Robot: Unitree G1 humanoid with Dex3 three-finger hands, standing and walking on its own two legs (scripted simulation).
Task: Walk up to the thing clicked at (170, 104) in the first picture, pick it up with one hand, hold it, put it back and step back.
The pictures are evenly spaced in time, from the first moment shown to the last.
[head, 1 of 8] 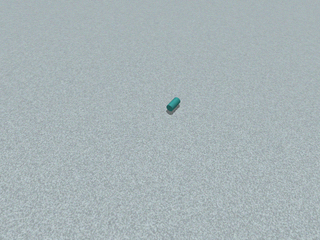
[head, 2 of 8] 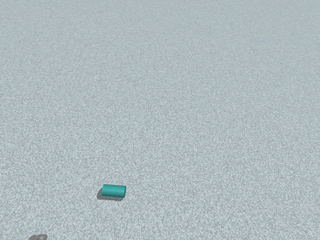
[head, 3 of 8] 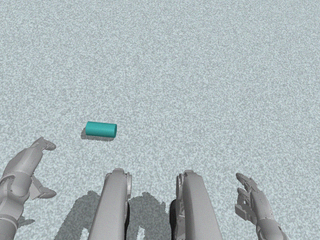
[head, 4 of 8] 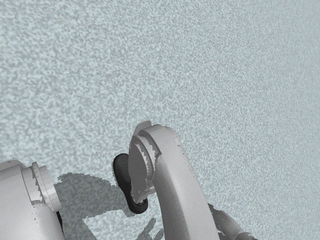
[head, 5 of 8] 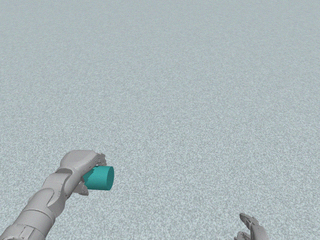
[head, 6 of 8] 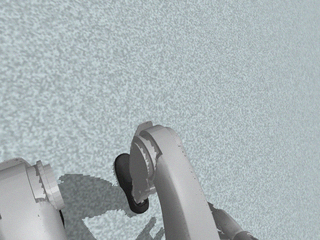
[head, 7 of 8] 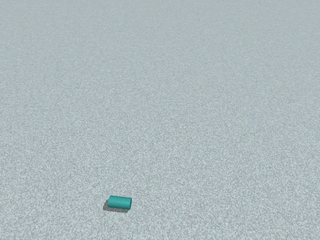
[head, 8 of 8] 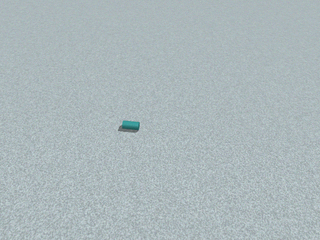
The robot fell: no
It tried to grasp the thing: yes
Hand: left
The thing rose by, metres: 0.68
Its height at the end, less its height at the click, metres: +0.00
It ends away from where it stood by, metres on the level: 0.02
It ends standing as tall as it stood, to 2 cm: yes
